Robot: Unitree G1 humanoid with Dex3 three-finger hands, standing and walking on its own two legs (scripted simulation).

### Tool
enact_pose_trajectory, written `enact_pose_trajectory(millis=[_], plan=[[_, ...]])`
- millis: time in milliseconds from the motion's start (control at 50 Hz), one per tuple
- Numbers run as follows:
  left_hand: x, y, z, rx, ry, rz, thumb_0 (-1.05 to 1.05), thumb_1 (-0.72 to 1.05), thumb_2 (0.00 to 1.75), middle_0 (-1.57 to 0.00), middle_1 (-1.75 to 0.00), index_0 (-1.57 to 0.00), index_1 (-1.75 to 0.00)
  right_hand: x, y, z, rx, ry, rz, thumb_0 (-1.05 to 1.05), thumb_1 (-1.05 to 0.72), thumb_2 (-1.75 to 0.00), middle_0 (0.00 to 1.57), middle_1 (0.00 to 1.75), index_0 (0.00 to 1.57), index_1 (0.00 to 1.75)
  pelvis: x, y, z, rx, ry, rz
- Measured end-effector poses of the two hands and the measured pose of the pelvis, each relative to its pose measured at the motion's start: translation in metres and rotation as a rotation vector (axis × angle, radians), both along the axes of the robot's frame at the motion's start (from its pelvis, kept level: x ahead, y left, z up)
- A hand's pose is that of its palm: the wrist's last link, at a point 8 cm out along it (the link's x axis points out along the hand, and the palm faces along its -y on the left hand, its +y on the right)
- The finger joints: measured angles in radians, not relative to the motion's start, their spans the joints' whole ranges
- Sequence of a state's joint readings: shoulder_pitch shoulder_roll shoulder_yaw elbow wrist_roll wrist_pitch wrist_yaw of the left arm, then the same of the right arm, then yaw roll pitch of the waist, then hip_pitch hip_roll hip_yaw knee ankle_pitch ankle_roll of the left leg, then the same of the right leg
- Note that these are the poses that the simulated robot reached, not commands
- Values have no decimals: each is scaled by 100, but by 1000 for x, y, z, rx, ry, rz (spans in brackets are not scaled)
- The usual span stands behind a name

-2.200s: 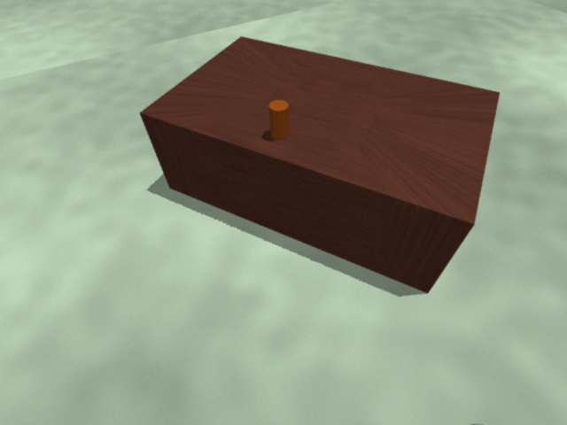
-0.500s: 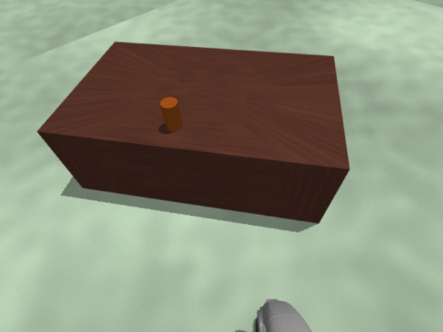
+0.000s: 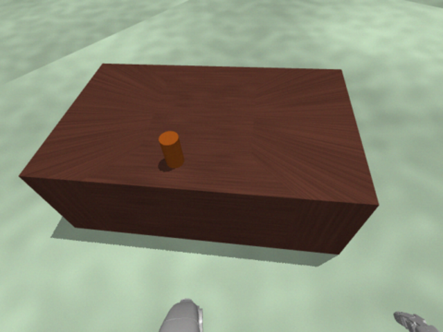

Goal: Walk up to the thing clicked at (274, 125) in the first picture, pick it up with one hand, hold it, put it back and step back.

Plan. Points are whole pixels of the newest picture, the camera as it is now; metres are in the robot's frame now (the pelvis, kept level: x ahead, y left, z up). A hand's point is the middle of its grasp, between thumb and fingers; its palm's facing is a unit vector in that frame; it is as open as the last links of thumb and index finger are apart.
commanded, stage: walk up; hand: left
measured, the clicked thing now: (172, 150) +0.71 +0.22 -0.25
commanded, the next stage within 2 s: none
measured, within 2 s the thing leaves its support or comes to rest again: neither
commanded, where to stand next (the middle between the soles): +0.25 +0.08 m, yaw -8 degrees
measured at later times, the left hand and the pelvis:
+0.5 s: hand (81, 260) +0.27 +0.36 -0.13, palm faces -0.17 -0.86 -0.47, open 7.4 cm; pelvis +0.16 +0.09 -0.01, yaw -6 degrees
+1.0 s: hand (87, 242) +0.33 +0.37 -0.16, palm faces -0.16 -0.92 -0.36, open 7.4 cm; pelvis +0.18 +0.12 -0.01, yaw -9 degrees
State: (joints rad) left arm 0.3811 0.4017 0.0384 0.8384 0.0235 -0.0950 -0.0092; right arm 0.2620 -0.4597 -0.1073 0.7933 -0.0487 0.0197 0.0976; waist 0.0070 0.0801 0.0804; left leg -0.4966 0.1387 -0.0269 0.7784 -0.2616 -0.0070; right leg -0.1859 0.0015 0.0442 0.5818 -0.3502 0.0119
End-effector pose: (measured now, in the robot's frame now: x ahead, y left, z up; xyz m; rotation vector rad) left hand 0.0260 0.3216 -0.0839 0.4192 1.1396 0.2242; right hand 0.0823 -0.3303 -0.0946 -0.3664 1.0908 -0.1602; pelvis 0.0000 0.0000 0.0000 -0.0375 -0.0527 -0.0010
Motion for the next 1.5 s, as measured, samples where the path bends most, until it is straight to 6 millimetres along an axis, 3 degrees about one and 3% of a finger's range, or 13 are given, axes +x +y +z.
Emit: enact_pose_trajectory(millis=[100, 220, 320, 440, 520, 600, 700, 780, 900, 1040, 1100, 1200, 1500], plan=[[35, 56, -28, 26, 62, -8, 1, 90, 90, -21, -30, -21, -30, 29, 35, 3, -52, -39, -20, 0, -90, -90, 20, 30, 20, 30, 37, 40, -17, 30, 6, -23], [101, 76, -18, 1, 57, -60, 1, 90, 90, -21, -30, -20, -30, 28, 77, 13, -11, -2, -112, 0, -90, -90, 20, 30, 20, 30, 74, 65, 1, 19, 5, -48], [153, 83, -3, -6, 27, -102, 1, 90, 90, -21, -30, -20, -30, 29, 99, 8, 22, 60, -142, 1, -90, -90, 21, 30, 20, 30, 106, 80, 9, 33, 9, -67], [215, 80, 3, 27, 8, -157, 1, 90, 90, -21, -30, -20, -30, 45, 109, -16, 53, 105, -183, 1, -90, -90, 21, 30, 20, 30, 142, 88, 1, 53, 11, -96], [252, 70, -1, 43, -43, -168, 1, 90, 90, -21, -30, -20, -30, 68, 112, -40, 79, 121, -204, 1, -90, -90, 21, 30, 20, 30, 161, 85, -10, 33, 7, -109], [274, 60, 1, 20, -88, -174, 0, 90, 90, -21, -30, -21, -30, 102, 122, -41, 93, 109, -183, 1, -90, -90, 21, 30, 20, 30, 170, 86, -7, 53, 0, -127], [289, 56, -1, -15, -85, -191, 0, 90, 90, -21, -30, -21, -30, 135, 126, -32, 80, 39, -174, 1, -90, -90, 21, 30, 20, 30, 181, 96, -2, 63, 6, -139], [300, 66, -16, -50, -79, -192, 0, 90, 90, -21, -30, -21, -30, 145, 127, -28, 25, 7, -179, 0, -90, -90, 21, 30, 20, 30, 185, 110, -9, 56, 0, -139], [308, 84, -34, -87, -39, -159, 1, 90, 90, -21, -30, -21, -30, 128, 132, -12, -52, 38, -201, 0, -90, -90, 21, 30, 20, 30, 184, 122, -11, 50, 1, -145], [294, 96, -37, -62, 18, -129, 1, 90, 90, -21, -30, -20, -30, 107, 107, -2, -113, 84, -196, 0, -90, -90, 21, 31, 20, 30, 176, 111, -11, 37, 37, -158], [277, 89, -36, -44, 45, -122, 0, 90, 90, -20, -30, -20, -30, 103, 95, -10, -109, 102, -207, 1, -90, -90, 21, 30, 20, 30, 171, 106, -12, -1, 23, -150], [255, 80, -32, -50, 98, -118, 1, 90, 90, -21, -30, -20, -30, 108, 98, -17, -62, 71, -230, 1, -90, -90, 20, 30, 20, 30, 174, 103, -8, 40, 18, -160], [274, 56, -20, -95, 9, -110, 1, 90, 90, -21, -30, -21, -30, 118, 118, -19, 29, 68, -195, 1, -90, -90, 21, 30, 20, 30, 170, 95, 4, 46, -1, -137]])
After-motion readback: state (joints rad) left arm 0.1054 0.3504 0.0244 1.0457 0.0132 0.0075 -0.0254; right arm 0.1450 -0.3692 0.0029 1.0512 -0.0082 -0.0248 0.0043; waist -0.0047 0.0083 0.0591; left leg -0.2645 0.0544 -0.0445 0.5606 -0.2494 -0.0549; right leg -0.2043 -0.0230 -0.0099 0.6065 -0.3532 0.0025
